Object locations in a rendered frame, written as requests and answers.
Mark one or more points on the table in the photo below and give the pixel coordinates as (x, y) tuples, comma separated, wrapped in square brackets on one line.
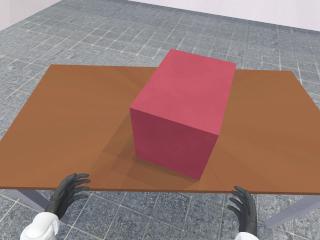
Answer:
[(77, 120)]

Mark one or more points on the robot left hand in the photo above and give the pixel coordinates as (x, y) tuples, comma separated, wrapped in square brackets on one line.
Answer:
[(64, 196)]

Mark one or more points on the carton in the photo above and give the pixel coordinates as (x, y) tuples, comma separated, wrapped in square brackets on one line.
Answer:
[(177, 117)]

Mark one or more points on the robot right hand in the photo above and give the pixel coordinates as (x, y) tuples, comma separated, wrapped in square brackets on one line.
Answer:
[(247, 216)]

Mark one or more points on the left robot forearm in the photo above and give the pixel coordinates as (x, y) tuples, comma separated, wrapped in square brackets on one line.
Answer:
[(45, 226)]

